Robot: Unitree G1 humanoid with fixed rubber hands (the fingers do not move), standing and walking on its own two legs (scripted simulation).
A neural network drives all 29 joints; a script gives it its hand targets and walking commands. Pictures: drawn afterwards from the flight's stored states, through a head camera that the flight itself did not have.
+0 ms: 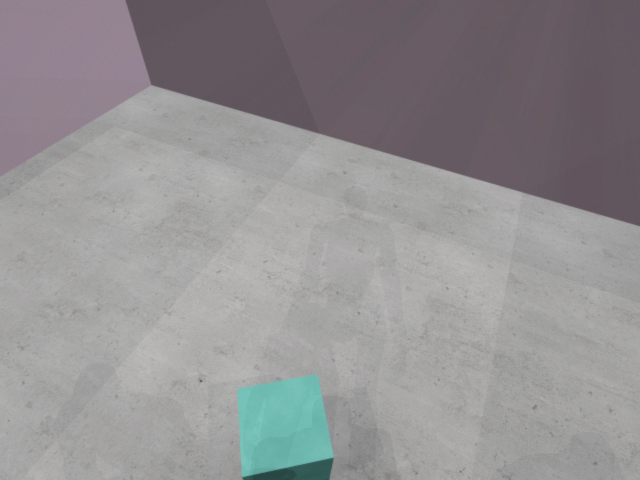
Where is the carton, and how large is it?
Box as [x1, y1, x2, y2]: [237, 374, 333, 479]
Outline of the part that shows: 317,374 237,389 241,469 243,479 329,478 333,456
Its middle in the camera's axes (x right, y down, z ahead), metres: -0.09 +0.54 +1.04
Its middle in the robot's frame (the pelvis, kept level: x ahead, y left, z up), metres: +0.36 +0.07 -0.66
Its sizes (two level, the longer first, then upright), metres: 0.210 0.200 0.250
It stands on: the floor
